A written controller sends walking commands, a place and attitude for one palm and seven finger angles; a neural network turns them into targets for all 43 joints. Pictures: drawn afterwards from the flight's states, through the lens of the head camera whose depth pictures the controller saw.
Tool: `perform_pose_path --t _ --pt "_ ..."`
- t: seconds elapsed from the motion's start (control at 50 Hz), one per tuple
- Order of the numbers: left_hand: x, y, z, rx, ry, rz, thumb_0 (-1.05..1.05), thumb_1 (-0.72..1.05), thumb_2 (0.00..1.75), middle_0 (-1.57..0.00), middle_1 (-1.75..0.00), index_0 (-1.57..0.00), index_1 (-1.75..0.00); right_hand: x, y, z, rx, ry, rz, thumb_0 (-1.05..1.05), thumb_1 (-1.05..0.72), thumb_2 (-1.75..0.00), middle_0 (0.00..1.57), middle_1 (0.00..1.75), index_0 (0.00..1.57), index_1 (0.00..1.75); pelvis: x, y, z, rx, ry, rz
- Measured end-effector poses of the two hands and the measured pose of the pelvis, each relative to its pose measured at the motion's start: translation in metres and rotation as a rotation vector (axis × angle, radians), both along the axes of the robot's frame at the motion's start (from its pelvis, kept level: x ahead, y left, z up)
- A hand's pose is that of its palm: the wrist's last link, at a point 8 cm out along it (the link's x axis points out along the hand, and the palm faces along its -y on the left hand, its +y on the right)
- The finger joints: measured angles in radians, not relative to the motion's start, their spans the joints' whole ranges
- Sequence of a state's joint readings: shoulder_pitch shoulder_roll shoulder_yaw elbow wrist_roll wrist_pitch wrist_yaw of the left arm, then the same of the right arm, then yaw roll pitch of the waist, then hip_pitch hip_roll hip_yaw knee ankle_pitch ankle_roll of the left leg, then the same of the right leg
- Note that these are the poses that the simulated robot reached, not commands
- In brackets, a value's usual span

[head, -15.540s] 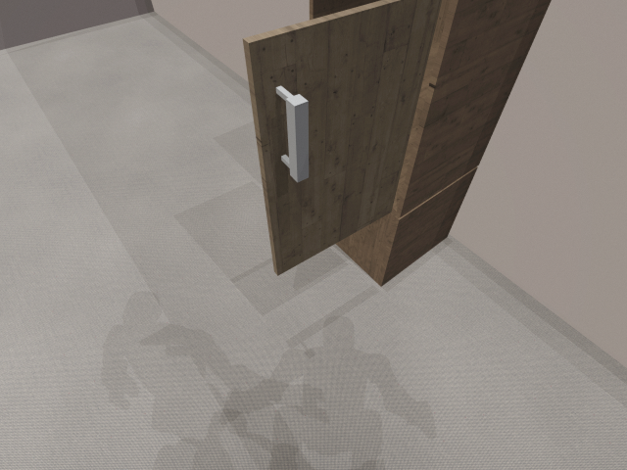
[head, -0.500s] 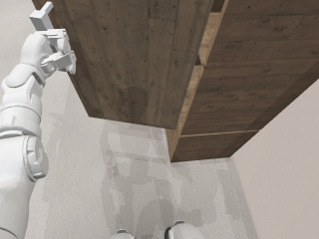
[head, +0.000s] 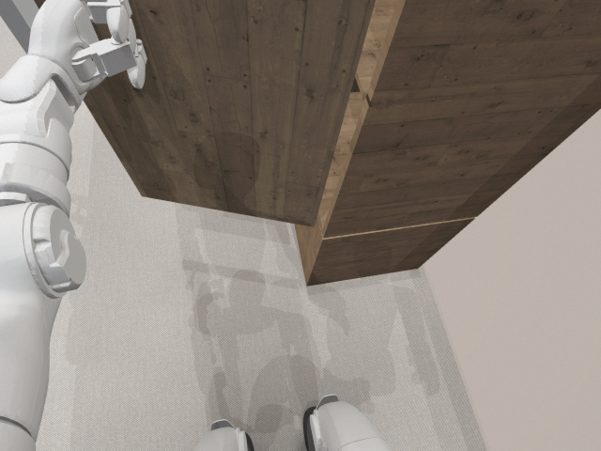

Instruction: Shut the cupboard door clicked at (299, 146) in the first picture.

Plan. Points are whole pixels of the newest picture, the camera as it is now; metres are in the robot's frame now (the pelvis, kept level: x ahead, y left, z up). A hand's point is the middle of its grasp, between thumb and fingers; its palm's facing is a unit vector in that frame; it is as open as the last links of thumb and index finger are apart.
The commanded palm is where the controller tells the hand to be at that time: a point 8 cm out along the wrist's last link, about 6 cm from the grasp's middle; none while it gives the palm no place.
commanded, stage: push the door shut along its arc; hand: left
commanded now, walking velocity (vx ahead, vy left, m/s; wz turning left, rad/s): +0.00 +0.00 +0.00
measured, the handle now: (50, 33) +0.62 +0.20 +0.14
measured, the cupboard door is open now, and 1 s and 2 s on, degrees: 70 58 58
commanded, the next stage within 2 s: pull the fist back off the door in 0.60 s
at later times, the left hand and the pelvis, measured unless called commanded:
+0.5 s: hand (143, 34) +0.58 +0.09 +0.16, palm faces -0.37 -0.93 +0.00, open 3.2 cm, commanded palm +0.61 +0.12 +0.14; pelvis +0.00 -0.01 -0.01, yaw +0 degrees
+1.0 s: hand (166, 23) +0.62 +0.07 +0.14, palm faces +0.01 -1.00 -0.06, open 3.1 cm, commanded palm +0.59 +0.11 +0.14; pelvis +0.00 -0.01 -0.01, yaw +0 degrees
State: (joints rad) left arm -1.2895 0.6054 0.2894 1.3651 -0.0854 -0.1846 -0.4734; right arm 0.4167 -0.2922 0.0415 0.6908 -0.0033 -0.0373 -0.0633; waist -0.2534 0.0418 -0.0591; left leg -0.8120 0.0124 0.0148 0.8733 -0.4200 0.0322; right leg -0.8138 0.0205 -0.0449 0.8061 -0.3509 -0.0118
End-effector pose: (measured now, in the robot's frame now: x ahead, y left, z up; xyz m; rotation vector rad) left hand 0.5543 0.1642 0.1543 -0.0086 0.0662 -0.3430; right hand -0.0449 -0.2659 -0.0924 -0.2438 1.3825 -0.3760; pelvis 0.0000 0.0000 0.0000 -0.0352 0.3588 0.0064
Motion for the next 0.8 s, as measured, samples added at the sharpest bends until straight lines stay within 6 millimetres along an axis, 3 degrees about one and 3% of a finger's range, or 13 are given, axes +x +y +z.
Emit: perform_pose_path --t 0.22,0.46,0.72,0.8 --pt "0.017 -0.006 0.002 0.023 -0.005 -0.01 0.01 0.88 0.91 -1.3 -1.5 -1.3 -1.5 -0.014 -0.003 0.001 -0.003 0.058 -0.039 0.0 -0.9 -0.9 0.21 0.3 0.21 0.3 0.005 -0.006 -0.002 0.001 0.023 -0.009" --pt "0.025 -0.012 0.003 0.017 0.006 -0.036 0.02 0.91 0.94 -1.3 -1.5 -1.3 -1.5 -0.014 -0.015 0.002 -0.034 0.083 -0.022 0.0 -0.9 -0.9 0.21 0.3 0.21 0.3 0.002 -0.011 -0.008 -0.009 0.041 0.007" --pt "0.034 -0.038 0.002 0.024 -0.009 -0.088 0.02 0.99 0.98 -1.3 -1.5 -1.3 -1.5 -0.023 -0.011 -0.008 -0.029 0.1 -0.031 0.0 -0.9 -0.9 0.21 0.3 0.21 0.3 -0.002 -0.011 -0.017 -0.011 0.067 0.008" --pt "0.041 -0.038 -0.005 -0.112 0.055 0.136 0.03 0.9 0.95 -1.3 -1.5 -1.3 -1.5 -0.026 0.0 -0.009 0.011 0.08 -0.009 0.0 -0.9 -0.9 0.21 0.3 0.21 0.3 -0.002 -0.009 -0.018 -0.024 0.092 0.009"
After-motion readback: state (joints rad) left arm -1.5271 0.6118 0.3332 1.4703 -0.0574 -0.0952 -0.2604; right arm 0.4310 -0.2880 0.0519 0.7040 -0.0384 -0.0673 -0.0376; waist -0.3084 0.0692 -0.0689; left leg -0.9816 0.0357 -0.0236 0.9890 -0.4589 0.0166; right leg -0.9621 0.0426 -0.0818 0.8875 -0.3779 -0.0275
